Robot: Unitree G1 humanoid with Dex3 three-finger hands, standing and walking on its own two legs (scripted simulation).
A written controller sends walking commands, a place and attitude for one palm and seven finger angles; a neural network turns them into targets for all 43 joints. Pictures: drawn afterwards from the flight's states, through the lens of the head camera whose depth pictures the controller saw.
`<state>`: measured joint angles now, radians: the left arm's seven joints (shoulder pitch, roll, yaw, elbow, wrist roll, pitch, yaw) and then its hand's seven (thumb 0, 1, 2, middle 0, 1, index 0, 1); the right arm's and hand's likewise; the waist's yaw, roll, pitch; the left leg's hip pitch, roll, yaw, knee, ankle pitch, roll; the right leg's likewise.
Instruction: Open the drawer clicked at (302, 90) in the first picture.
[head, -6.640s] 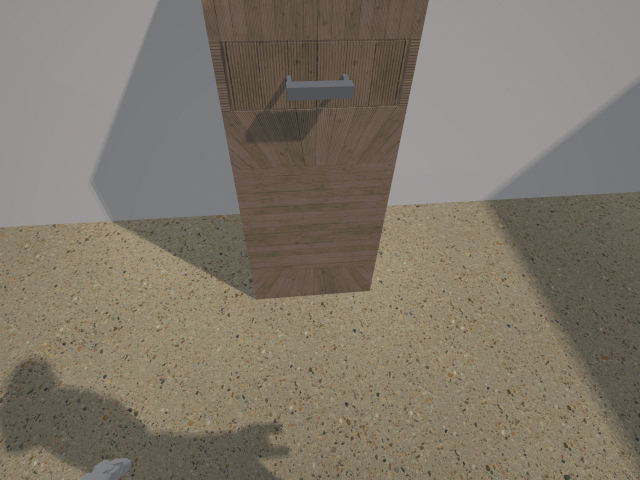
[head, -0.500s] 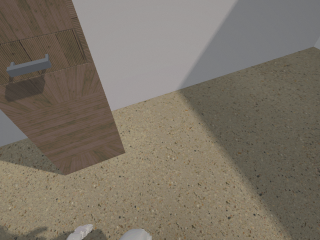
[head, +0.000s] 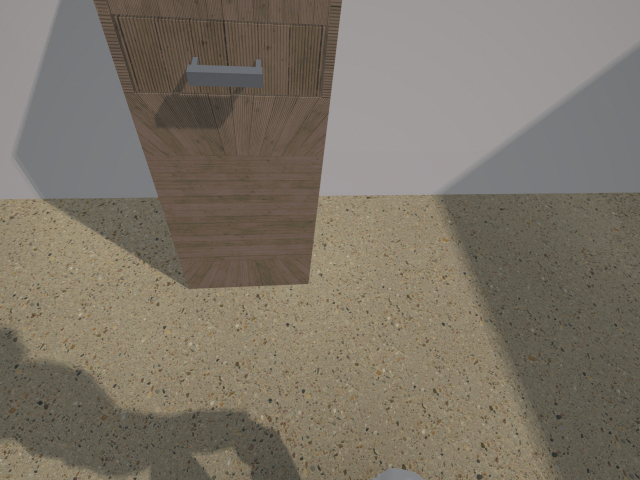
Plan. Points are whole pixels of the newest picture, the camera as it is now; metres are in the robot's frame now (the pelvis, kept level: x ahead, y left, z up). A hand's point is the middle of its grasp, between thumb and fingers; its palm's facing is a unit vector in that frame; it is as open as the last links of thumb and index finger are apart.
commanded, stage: turn to face it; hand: left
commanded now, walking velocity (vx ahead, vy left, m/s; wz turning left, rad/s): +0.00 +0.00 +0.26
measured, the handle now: (226, 69) +0.80 +0.25 +0.08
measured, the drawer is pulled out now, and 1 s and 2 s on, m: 0.00 0.00 0.00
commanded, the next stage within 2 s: take the last steps up to it in 0.10 s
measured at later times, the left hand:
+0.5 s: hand out of the picture -0.02 +0.13 -0.16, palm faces +0.16 -0.97 -0.20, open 7.4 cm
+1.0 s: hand out of the picture +0.07 +0.21 -0.18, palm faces +0.17 -0.97 -0.15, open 7.4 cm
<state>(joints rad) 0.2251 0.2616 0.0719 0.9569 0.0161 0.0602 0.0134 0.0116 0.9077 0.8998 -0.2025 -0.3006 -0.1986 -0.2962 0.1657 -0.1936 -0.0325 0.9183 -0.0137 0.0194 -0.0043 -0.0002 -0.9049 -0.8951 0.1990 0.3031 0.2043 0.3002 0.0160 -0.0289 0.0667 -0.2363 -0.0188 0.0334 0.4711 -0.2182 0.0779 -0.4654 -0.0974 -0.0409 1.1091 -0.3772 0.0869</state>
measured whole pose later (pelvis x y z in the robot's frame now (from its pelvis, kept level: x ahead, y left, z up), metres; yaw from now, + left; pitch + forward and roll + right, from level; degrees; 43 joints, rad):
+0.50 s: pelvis +0.00 -0.04 +0.00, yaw +5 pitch -2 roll +1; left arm 0.37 0.13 0.03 1.05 0.02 -0.02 0.02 0.01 0.90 0.90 -0.20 -0.30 -0.20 -0.30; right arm 0.34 -0.20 -0.07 1.07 -0.03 0.05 0.02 0.00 -0.91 -0.90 0.20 0.30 0.20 0.30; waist -0.01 0.03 -0.04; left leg -0.47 0.00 0.01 0.98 -0.30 0.00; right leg -0.06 -0.02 -0.07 0.36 -0.27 -0.02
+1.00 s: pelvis +0.12 +0.04 +0.00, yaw +5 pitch -2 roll +0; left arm 0.36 0.17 0.07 1.12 0.03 0.00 -0.01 0.01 0.91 0.90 -0.20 -0.30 -0.20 -0.30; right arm 0.23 -0.15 -0.06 1.03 -0.02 -0.07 -0.03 -0.03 -0.96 -0.89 0.20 0.30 0.21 0.30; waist 0.01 -0.04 0.01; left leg -0.16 0.05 0.17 0.45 -0.25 0.03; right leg -0.47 -0.10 -0.07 1.12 -0.29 0.00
